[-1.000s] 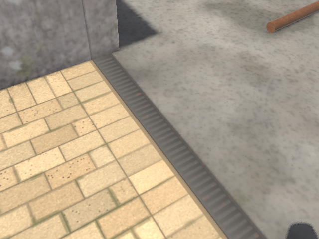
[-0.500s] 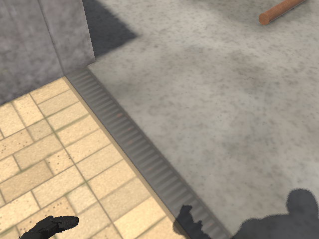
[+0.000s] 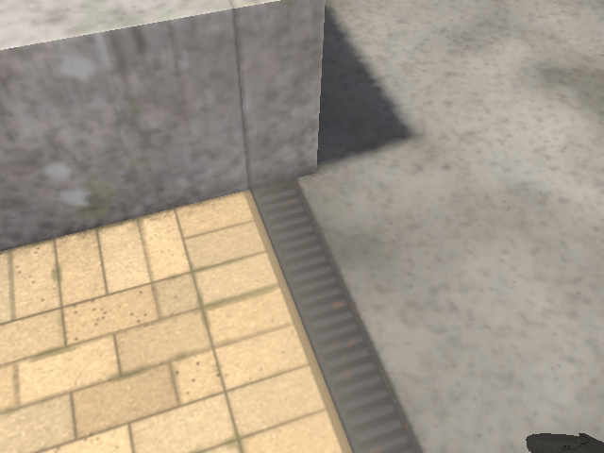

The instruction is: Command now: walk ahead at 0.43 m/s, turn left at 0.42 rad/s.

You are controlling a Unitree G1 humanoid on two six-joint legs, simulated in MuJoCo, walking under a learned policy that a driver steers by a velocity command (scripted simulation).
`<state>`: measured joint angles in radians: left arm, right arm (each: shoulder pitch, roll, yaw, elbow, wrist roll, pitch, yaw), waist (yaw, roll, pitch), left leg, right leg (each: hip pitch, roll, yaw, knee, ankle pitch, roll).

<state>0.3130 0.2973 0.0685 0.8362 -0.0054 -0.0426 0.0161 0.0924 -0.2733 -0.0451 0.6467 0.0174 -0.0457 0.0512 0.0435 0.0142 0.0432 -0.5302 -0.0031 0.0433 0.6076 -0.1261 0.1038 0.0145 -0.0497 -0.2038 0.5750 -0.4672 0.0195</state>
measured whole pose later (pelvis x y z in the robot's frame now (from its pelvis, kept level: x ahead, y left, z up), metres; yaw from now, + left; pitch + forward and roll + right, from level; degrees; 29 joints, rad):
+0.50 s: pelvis +0.19 +0.00 +0.02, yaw +6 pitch +1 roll +0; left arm 0.14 0.25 0.03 0.79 0.02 -0.05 0.00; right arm 0.19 -0.26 -0.03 0.79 -0.02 -0.02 -0.01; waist -0.02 0.00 0.01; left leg -0.17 -0.07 -0.03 0.51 -0.34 0.05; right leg -0.38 -0.02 0.01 0.50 -0.13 0.01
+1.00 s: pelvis +0.20 -0.02 +0.02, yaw +5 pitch -1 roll +0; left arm 0.07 0.23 0.05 0.95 0.00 0.00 0.02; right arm 0.26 -0.23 -0.03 0.97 -0.01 0.01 -0.03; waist -0.01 0.00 0.04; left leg -0.08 -0.03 -0.03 0.49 -0.38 0.02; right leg -0.31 0.02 0.00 0.52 -0.18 -0.02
